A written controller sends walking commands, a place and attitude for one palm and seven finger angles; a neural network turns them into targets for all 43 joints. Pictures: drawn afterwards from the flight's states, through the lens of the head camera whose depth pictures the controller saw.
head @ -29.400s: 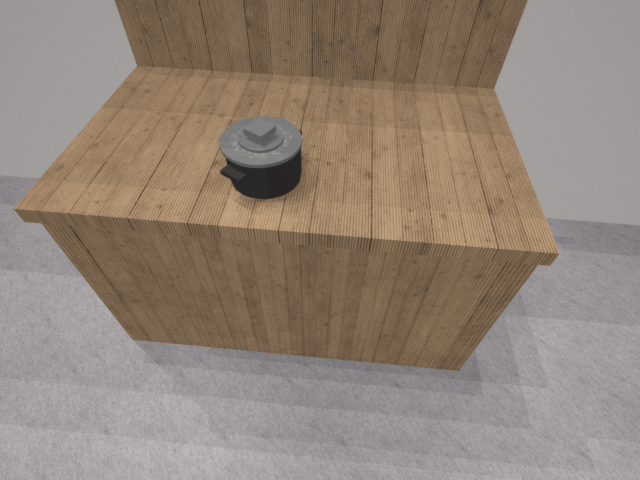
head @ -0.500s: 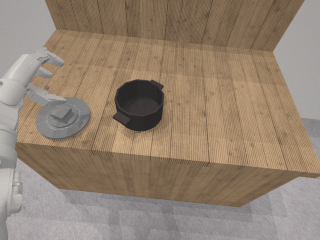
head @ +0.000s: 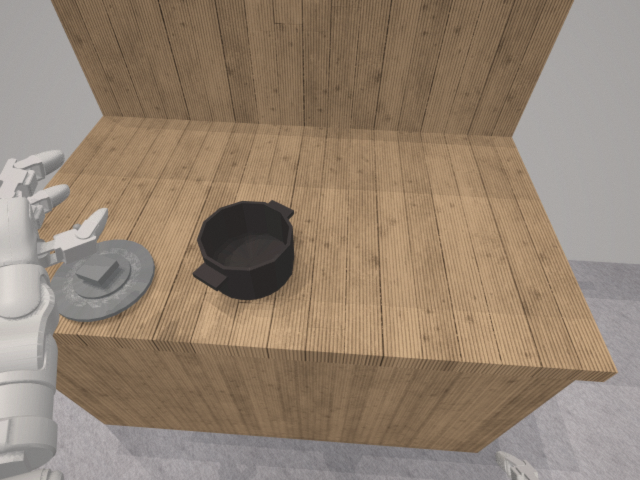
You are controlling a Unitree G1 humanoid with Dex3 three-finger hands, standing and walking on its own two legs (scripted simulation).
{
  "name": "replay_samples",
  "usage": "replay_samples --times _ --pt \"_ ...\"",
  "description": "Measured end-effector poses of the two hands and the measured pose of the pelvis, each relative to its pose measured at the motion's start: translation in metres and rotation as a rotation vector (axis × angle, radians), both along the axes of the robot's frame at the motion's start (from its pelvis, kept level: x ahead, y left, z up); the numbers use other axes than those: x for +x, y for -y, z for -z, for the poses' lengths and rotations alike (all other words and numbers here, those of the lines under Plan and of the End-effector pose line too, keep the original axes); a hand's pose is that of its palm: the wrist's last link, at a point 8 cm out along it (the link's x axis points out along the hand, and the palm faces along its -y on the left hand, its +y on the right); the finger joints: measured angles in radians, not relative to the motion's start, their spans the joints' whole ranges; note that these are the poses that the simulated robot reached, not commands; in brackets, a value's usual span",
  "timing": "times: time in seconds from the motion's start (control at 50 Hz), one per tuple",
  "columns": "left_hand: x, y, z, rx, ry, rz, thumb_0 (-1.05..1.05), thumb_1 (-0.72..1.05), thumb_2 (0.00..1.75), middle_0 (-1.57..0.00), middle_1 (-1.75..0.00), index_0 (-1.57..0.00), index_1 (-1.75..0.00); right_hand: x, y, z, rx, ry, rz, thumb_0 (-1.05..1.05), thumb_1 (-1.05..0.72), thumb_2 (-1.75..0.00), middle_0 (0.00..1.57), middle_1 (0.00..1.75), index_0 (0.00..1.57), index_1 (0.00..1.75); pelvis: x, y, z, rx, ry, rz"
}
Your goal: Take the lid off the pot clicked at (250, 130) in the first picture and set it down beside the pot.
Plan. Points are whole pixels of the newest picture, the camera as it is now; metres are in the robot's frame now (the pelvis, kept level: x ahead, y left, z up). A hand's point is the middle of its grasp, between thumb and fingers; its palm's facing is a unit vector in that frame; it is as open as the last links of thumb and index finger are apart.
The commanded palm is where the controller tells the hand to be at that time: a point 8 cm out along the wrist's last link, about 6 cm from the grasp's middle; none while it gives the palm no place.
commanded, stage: draw the hand back to the body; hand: left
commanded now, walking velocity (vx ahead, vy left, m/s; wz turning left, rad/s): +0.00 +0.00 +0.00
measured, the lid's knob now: (97, 269) +0.45 +0.41 -0.07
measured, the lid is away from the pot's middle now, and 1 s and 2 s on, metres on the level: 0.26 0.26 0.26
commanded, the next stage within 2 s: step back with the hand held close in 1.18 s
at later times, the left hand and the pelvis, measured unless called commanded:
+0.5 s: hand (93, 295) +0.26 +0.24 +0.15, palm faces +0.49 -0.82 -0.31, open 7.5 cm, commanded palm +0.20 +0.27 +0.17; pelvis -0.01 -0.05 +0.00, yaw +1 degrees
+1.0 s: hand (83, 390) +0.17 +0.21 +0.15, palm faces +0.39 -0.84 -0.36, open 7.4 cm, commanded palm +0.11 +0.25 +0.17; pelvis -0.02 -0.03 +0.00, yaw +1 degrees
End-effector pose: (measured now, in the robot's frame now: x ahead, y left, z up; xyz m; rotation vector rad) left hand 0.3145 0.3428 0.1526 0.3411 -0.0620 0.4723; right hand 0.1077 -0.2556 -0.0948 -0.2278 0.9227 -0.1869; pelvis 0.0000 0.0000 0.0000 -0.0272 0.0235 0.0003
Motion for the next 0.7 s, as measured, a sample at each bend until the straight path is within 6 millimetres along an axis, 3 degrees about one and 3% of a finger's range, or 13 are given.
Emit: replay_samples --times 0.36,0.7 --pt "-0.070 0.048 -0.003 0.007 0.015 -0.037 0.01 0.75 0.85 -0.23 -0.41 -0.22 -0.41 0.056 0.022 -0.010 0.046 0.179 -0.081 0.01 -0.90 -0.90 0.20 0.30 0.20 0.30 -0.005 0.043 0.000 0.016 0.062 -0.018" --pt "-0.133 0.080 -0.010 0.048 0.054 0.014 0.02 0.89 0.90 -0.21 -0.31 -0.21 -0.31 0.061 0.018 -0.015 0.066 0.249 -0.108 0.01 -0.90 -0.90 0.20 0.30 0.20 0.30 -0.013 0.049 -0.001 0.019 0.091 -0.016"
